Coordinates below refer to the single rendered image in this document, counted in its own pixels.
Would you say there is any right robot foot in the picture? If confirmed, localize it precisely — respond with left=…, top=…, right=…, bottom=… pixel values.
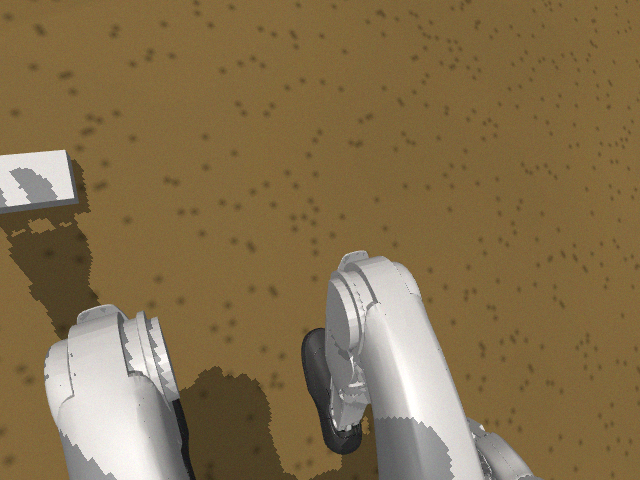
left=301, top=328, right=362, bottom=455

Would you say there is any left robot foot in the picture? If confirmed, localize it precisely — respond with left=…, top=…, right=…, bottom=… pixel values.
left=172, top=399, right=196, bottom=480

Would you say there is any right robot hand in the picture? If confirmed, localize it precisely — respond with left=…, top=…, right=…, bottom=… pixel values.
left=466, top=417, right=534, bottom=480

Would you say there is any small box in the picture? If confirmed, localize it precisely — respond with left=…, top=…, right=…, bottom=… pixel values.
left=0, top=150, right=79, bottom=214

